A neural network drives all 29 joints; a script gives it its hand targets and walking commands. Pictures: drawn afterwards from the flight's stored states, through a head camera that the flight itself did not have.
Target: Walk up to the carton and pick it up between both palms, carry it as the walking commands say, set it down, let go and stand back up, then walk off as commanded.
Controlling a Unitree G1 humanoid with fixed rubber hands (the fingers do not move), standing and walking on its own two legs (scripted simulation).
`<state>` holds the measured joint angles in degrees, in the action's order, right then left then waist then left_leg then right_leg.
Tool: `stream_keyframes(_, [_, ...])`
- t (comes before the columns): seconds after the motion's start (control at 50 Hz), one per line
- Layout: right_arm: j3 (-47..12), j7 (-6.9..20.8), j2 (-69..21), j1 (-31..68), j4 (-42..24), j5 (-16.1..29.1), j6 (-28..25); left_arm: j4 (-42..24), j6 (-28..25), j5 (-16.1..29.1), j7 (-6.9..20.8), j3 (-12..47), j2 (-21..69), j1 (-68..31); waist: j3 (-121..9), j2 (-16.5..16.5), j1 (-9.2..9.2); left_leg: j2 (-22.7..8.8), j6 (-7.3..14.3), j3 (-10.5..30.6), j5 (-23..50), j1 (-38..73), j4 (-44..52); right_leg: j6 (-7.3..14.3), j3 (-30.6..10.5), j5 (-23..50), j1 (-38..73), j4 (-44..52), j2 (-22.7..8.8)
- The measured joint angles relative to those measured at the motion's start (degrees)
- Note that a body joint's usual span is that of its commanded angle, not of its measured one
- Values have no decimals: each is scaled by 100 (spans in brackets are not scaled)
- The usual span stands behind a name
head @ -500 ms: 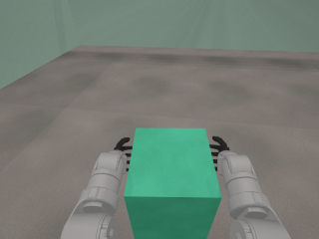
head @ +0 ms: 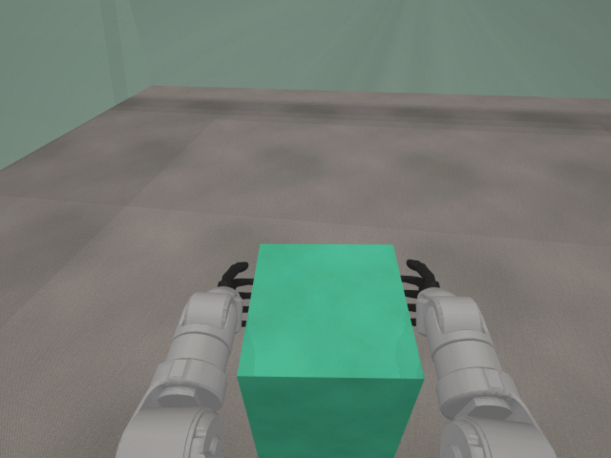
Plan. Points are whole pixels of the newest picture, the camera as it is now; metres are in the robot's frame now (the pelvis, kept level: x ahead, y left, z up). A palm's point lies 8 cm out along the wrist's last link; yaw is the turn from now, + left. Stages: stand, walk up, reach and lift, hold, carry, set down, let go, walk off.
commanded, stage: hold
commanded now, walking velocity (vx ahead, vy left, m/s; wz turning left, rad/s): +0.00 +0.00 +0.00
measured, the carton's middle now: (325, 352) +0.30 +0.00 +0.00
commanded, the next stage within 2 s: carry in 1.40 s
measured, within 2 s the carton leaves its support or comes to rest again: neither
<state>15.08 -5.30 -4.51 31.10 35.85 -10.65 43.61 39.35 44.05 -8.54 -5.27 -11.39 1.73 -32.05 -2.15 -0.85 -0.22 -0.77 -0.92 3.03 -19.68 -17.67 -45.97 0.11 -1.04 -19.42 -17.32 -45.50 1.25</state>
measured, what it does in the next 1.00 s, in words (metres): stands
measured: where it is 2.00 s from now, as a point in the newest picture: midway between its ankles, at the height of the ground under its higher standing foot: outside the picture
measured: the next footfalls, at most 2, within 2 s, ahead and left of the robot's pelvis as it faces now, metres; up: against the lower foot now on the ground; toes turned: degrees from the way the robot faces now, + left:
none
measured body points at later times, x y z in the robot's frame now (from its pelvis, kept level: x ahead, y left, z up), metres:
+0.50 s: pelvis +0.00 +0.00 +0.00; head -0.10 +0.00 +0.44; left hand +0.32 +0.15 +0.06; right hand +0.32 -0.14 +0.06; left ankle +0.07 +0.14 -0.70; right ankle +0.06 -0.12 -0.70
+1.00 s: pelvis +0.00 +0.00 +0.00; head -0.09 +0.00 +0.44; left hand +0.32 +0.15 +0.06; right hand +0.32 -0.14 +0.06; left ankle +0.07 +0.14 -0.70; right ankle +0.06 -0.12 -0.70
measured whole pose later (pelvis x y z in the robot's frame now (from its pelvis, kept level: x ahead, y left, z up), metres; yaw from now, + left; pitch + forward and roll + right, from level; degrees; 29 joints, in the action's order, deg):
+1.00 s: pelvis +0.00 +0.00 +0.00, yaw +0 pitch -9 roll +0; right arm 15.1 -5.5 -5.2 29.0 35.7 -10.6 44.5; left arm 39.3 45.2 -8.5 -5.3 -11.4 1.9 -30.4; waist -4.1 -0.5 0.5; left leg -0.8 -0.9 3.0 -19.6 -17.7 -45.9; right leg 0.1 -1.0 -19.4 -17.3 -45.4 1.2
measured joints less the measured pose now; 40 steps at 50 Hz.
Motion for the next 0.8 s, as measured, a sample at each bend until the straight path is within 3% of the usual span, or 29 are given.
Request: stream_keyframes(0.8, [0,-17,-69,-205,-8,0,90,0,121,0,0,5,16,163,-103,21,38,0,-1,0,13,0,2,-2,0,11,0,3,0])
